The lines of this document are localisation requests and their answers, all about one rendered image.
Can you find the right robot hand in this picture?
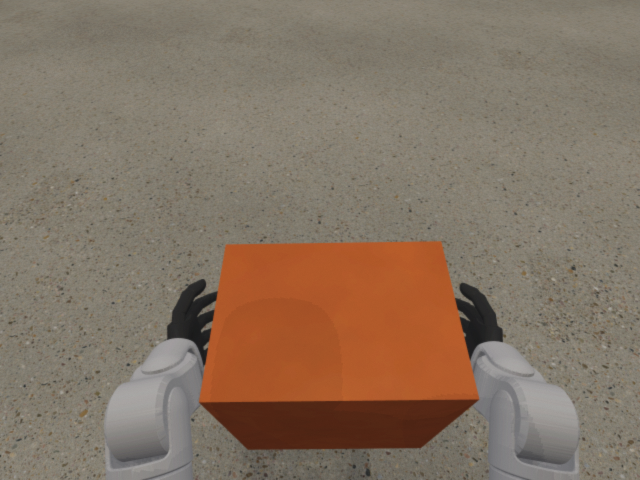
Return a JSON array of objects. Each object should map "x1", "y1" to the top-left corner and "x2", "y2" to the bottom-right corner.
[{"x1": 455, "y1": 283, "x2": 503, "y2": 360}]

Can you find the robot left forearm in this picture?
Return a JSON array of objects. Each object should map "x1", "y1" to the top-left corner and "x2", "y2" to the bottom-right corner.
[{"x1": 104, "y1": 338, "x2": 204, "y2": 480}]

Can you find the left robot hand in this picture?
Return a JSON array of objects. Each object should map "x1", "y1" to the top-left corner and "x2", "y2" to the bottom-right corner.
[{"x1": 167, "y1": 279, "x2": 218, "y2": 366}]

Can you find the carton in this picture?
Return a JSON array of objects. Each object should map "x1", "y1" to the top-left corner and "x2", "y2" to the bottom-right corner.
[{"x1": 199, "y1": 241, "x2": 479, "y2": 450}]

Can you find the robot right forearm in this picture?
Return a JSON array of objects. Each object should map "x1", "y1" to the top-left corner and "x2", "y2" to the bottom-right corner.
[{"x1": 470, "y1": 341, "x2": 580, "y2": 480}]

